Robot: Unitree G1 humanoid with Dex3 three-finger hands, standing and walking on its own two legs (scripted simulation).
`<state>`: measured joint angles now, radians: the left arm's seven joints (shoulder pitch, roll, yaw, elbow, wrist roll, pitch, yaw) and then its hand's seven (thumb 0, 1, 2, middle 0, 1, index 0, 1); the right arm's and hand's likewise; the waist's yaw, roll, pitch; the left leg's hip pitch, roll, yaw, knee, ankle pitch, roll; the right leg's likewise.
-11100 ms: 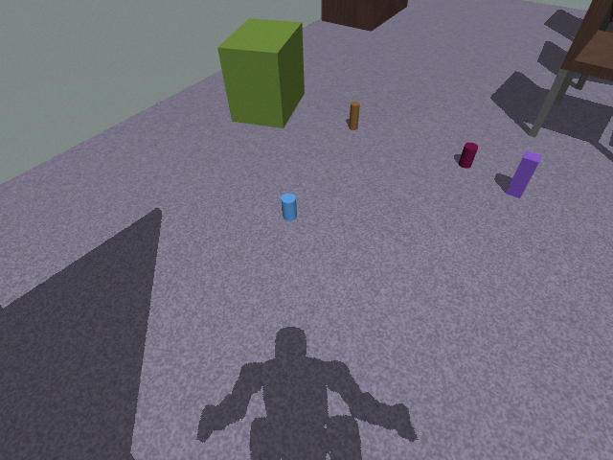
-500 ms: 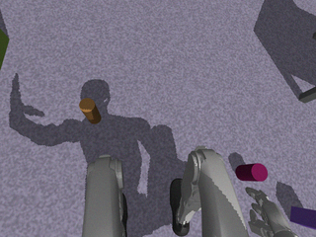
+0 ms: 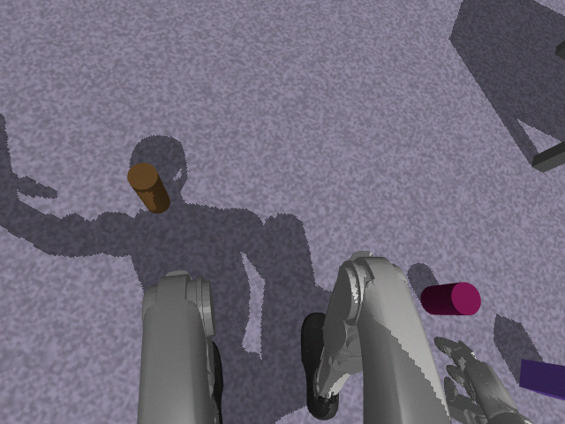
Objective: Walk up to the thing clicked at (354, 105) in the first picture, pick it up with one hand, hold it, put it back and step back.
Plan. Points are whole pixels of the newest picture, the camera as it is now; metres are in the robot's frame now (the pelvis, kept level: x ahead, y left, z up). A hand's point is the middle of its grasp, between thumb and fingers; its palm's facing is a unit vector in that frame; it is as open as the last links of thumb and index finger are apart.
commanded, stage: go down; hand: left
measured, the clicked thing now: (151, 190) +0.51 +0.22 -0.31
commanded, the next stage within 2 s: approach in 0.18 s
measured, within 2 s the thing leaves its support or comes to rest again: neither
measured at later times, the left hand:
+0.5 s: hand out of the picture +0.41 +0.41 -0.03, palm faces +0.20 -0.98 -0.04, open 17.6 cm
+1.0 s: hand (87, 222) +0.43 +0.31 -0.23, palm faces +0.12 -0.99 +0.02, open 17.6 cm
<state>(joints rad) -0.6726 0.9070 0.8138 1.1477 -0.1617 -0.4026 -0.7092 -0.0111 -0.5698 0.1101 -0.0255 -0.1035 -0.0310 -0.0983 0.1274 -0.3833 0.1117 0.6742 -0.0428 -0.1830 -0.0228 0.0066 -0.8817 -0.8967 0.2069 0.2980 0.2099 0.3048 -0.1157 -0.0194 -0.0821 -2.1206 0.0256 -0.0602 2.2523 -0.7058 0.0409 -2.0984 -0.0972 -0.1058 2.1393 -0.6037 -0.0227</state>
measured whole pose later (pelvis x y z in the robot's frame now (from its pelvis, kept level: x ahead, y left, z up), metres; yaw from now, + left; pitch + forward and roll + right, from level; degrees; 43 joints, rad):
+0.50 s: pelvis -0.01 +0.00 -0.02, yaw -2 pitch +30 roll -8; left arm -0.70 0.95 0.81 1.24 -0.21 -0.51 -0.71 -0.01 -0.60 0.04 -0.05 -0.10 -0.05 -0.09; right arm 0.11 -0.40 0.16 0.66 -0.07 -0.18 -0.01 0.01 -0.90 -0.89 0.21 0.30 0.21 0.30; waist -0.14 -0.05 -0.02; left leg -2.17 0.03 -0.08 2.33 -0.70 0.05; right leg -2.13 -0.09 -0.12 2.19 -0.58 -0.02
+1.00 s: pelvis -0.02 +0.01 -0.08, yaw -7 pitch +18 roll -14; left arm -0.69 0.95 0.73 1.50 -0.18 -0.92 -0.53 -0.01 -0.60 0.06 -0.04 -0.12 -0.05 -0.10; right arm -0.09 -0.41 0.40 0.61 -0.25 -0.10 0.06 0.00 -0.91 -0.89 0.21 0.30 0.21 0.31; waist -0.24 -0.21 0.24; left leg -2.23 0.05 -0.22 2.59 -0.71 0.06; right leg -2.13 -0.06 -0.23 2.34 -0.54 0.00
